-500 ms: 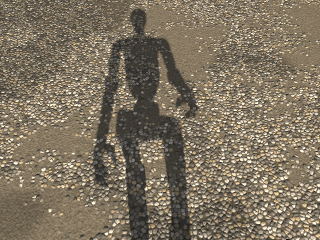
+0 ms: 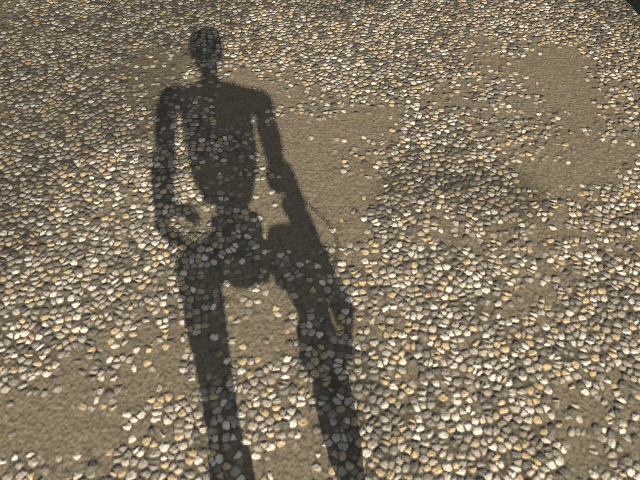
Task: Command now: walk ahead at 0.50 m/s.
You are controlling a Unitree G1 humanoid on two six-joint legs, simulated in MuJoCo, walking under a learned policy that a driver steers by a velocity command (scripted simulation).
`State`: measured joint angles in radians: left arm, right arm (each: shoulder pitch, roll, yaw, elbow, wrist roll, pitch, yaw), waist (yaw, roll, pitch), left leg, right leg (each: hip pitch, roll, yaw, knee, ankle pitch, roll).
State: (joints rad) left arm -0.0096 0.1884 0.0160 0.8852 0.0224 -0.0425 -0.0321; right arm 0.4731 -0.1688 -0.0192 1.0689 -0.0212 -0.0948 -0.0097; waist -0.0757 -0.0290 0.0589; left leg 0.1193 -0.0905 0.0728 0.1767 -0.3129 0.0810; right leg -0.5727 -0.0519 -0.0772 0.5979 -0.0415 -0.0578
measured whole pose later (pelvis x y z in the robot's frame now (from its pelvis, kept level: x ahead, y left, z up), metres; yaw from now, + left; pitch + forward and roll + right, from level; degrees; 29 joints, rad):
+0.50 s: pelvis +0.27 -0.02 +0.00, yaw +10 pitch +0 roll -1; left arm 0.41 0.18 0.04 1.03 0.02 -0.11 0.02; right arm 0.09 -0.20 -0.04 0.89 -0.03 -0.01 0.04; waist 0.03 0.03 0.06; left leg -0.63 0.08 0.07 0.72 -0.02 0.08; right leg 0.08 0.05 -0.26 0.21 -0.30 -0.05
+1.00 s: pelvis +0.47 +0.06 +0.01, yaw +20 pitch +0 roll +0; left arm 0.19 0.22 0.04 0.92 0.02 0.01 0.02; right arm 0.28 -0.20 -0.03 0.96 -0.02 -0.05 -0.02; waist -0.01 -0.05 0.08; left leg -0.10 -0.12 0.05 0.30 -0.20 0.13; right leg -0.53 -0.07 -0.01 0.82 -0.18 0.01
